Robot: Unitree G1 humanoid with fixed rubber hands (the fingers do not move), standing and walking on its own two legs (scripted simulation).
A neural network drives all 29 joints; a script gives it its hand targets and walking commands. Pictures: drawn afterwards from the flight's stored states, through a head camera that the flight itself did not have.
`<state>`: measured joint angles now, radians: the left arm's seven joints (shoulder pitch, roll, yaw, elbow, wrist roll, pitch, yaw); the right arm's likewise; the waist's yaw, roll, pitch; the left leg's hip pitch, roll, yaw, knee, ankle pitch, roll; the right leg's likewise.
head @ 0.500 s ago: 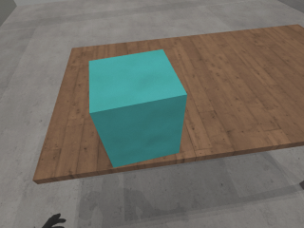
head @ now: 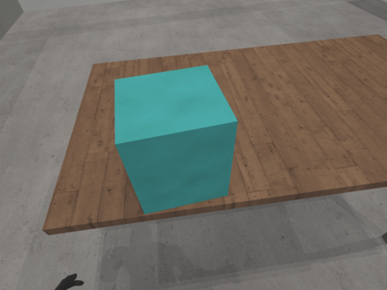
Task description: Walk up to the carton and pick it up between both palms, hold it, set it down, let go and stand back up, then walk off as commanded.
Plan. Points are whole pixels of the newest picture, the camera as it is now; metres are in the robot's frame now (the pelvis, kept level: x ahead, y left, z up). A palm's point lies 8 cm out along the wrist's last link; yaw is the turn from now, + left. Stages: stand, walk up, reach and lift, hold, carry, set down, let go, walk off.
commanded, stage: walk up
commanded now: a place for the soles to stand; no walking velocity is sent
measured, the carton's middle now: (175, 141) +0.44 +0.05 +0.08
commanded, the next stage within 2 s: reach and lift in 0.32 s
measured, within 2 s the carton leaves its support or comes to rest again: neither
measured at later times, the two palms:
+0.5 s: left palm out of the picture +0.14 +0.29 -0.09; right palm out of the picture +0.11 -0.31 -0.10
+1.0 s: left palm out of the picture +0.14 +0.25 -0.05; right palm out of the picture +0.14 -0.28 -0.06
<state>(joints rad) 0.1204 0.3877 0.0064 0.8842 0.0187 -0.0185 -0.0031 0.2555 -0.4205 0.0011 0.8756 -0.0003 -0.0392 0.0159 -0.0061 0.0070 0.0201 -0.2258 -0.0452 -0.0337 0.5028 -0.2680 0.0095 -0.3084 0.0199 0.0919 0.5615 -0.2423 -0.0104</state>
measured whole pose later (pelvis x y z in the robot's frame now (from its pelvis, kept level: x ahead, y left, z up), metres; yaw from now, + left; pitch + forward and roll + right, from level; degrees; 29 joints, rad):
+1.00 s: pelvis +0.00 -0.01 +0.01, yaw -1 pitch -2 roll +1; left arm 0.30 0.29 0.02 0.32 -0.03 0.25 0.08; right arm 0.24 -0.32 -0.02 0.62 -0.03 -0.12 0.08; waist 0.01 -0.01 0.04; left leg -0.15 -0.01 -0.03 0.41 -0.22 -0.01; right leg -0.23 0.05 0.09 0.46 -0.18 -0.01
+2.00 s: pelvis -0.01 -0.02 +0.01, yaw -1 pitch -2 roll +2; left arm 0.34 0.19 0.01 -0.29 -0.20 0.29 0.18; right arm 0.38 -0.31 -0.02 -0.15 0.23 0.11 0.04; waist 0.07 -0.01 0.02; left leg -0.12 0.00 -0.03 0.33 -0.18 -0.03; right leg -0.23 0.05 0.09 0.42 -0.16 -0.02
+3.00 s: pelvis +0.00 -0.02 +0.01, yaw -1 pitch -2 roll +2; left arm -0.36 0.19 0.18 -0.18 -0.16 0.84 0.17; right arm -0.45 -0.35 -0.02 0.18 0.34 0.46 -0.08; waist 0.09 -0.01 0.02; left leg -0.12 0.00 -0.02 0.33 -0.17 -0.03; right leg -0.23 0.05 0.09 0.42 -0.16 -0.02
